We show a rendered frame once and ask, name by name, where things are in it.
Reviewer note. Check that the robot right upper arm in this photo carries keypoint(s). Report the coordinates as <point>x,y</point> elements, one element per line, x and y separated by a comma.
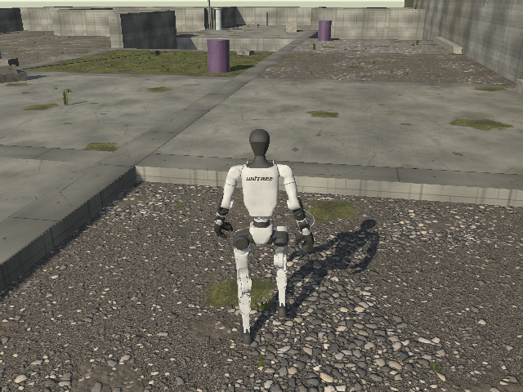
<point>290,186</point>

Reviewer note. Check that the humanoid robot head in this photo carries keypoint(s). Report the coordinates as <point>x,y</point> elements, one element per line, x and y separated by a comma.
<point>259,140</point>

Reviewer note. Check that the left robot foot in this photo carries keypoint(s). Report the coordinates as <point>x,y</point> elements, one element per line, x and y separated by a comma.
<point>247,337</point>

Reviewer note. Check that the left robot forearm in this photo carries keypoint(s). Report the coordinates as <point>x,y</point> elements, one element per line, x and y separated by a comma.
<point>221,214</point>

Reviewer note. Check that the left robot hand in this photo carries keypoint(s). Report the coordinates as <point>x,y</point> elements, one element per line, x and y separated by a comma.
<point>225,226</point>

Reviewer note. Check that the right robot forearm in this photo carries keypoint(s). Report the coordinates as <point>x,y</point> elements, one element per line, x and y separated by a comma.
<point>301,219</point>

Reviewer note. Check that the robot left upper arm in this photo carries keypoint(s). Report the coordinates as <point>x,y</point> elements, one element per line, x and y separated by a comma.
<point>230,185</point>

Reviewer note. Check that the right robot hand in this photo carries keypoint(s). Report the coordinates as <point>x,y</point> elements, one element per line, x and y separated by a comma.
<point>309,240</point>

